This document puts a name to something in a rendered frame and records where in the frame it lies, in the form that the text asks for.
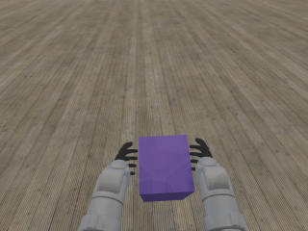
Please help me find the robot left hand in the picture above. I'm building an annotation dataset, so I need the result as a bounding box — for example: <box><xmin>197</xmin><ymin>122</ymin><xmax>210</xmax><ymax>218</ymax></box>
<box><xmin>115</xmin><ymin>141</ymin><xmax>138</xmax><ymax>175</ymax></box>

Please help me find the carton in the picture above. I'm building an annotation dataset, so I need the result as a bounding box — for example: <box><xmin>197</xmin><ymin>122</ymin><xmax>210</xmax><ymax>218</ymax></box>
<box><xmin>139</xmin><ymin>135</ymin><xmax>195</xmax><ymax>202</ymax></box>

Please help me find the robot right hand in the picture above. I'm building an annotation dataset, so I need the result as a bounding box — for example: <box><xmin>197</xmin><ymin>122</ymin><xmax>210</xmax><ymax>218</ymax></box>
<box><xmin>190</xmin><ymin>138</ymin><xmax>213</xmax><ymax>171</ymax></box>

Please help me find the left robot forearm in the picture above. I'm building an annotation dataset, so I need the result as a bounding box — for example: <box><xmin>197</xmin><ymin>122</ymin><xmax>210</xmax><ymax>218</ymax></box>
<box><xmin>78</xmin><ymin>160</ymin><xmax>131</xmax><ymax>231</ymax></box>

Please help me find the right robot forearm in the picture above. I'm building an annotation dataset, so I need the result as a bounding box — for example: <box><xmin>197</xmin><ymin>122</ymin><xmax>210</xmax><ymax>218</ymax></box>
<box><xmin>195</xmin><ymin>157</ymin><xmax>248</xmax><ymax>231</ymax></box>

